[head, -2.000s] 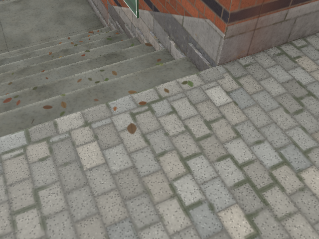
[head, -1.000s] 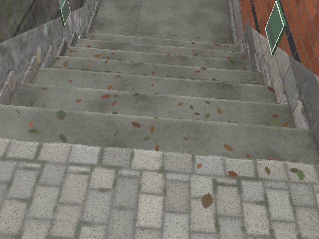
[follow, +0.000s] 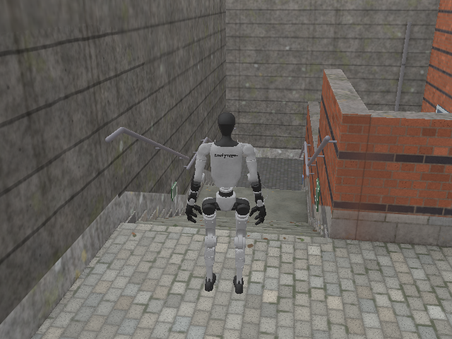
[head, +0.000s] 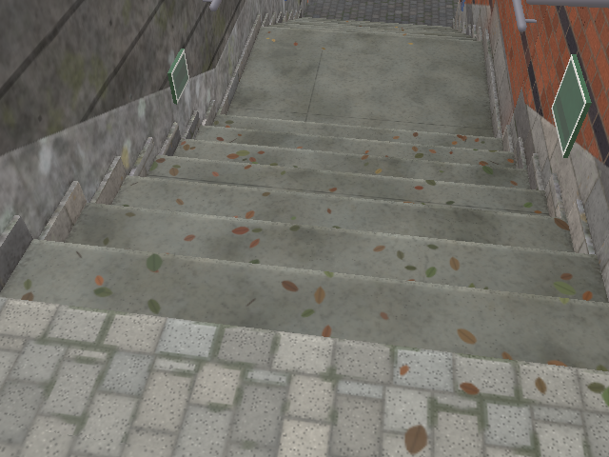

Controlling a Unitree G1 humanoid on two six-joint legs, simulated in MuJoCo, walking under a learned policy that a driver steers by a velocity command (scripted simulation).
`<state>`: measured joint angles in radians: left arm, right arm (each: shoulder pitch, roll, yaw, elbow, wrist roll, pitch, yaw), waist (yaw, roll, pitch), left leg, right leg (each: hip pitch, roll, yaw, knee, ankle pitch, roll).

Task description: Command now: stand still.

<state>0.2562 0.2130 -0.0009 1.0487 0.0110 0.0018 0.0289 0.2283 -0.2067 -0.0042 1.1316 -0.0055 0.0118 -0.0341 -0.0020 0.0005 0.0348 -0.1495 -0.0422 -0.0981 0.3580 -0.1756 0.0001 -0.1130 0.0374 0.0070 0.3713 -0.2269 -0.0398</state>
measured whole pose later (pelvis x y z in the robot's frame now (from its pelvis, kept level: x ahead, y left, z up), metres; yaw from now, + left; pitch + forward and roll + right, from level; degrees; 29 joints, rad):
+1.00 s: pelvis +0.17 +0.06 +0.00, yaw +0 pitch +1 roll +0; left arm 0.20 0.22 0.05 1.01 0.04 -0.04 -0.03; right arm 0.49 -0.14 -0.01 1.11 -0.02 -0.09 -0.01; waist -0.02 -0.04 0.00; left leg 0.01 -0.07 0.05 0.24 -0.26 0.08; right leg -0.59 -0.06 -0.04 1.03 -0.21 -0.06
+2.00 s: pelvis +0.71 +0.06 +0.00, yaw -4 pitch -2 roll +1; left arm 0.28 0.24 0.08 0.97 0.02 0.02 -0.01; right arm 0.38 -0.23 -0.06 0.98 -0.02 -0.08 0.00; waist -0.01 -0.02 0.03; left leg -0.11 -0.06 0.16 0.35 -0.23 0.10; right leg -0.54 -0.06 0.07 1.11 -0.23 -0.06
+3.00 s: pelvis +1.22 -0.06 -0.30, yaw -23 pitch +0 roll -4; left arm 0.50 0.21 0.03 0.99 0.05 -0.05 0.06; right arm 0.10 -0.23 -0.06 0.86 -0.01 -0.04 0.03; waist 0.12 0.07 -0.01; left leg -0.34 0.07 -0.01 0.34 0.26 0.04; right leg -0.15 0.09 -0.02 1.22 -0.82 -0.09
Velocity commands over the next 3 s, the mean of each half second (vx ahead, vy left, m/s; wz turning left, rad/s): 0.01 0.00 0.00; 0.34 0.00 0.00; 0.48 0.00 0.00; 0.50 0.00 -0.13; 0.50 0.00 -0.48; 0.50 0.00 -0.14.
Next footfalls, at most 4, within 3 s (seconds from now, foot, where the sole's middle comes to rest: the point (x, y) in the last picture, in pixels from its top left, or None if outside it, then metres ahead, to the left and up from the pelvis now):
0.76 left None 0.12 0.12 -0.78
1.24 right None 0.47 -0.02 -0.78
1.76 left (270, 369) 0.74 0.12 -0.78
2.38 right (352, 312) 1.01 -0.10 -0.94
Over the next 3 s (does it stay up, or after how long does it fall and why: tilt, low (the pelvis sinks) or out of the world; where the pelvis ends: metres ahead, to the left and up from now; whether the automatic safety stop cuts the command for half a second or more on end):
stays up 1.22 -0.06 -0.30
